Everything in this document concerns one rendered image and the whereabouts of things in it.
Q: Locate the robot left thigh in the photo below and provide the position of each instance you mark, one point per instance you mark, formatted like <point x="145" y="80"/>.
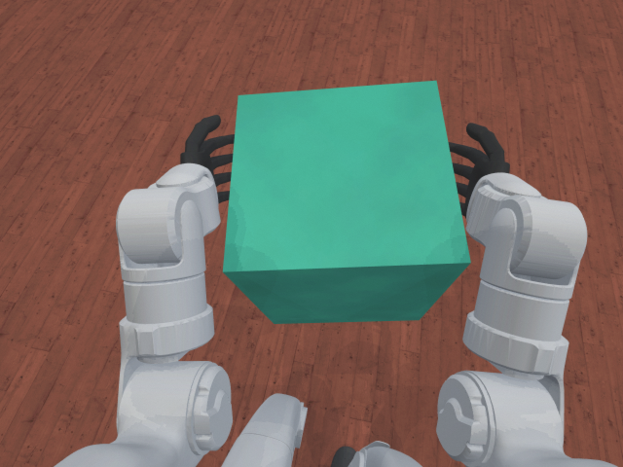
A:
<point x="271" y="435"/>

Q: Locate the carton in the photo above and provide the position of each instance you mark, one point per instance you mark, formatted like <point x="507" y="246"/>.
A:
<point x="343" y="204"/>

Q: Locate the robot left hand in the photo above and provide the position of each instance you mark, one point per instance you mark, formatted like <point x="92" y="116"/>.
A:
<point x="198" y="151"/>

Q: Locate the robot right hand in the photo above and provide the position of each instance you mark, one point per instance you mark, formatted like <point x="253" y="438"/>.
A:
<point x="491" y="162"/>

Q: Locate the robot left upper arm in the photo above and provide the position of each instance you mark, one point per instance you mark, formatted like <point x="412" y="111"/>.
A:
<point x="171" y="415"/>

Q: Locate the robot left forearm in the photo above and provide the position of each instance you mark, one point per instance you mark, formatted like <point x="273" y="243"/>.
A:
<point x="160" y="232"/>

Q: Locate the robot right forearm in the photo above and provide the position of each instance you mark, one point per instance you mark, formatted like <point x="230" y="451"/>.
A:
<point x="534" y="246"/>

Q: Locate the robot right upper arm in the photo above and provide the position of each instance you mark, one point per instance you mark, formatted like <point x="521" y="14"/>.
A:
<point x="493" y="420"/>

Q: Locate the right robot shin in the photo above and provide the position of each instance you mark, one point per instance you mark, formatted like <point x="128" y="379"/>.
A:
<point x="375" y="444"/>

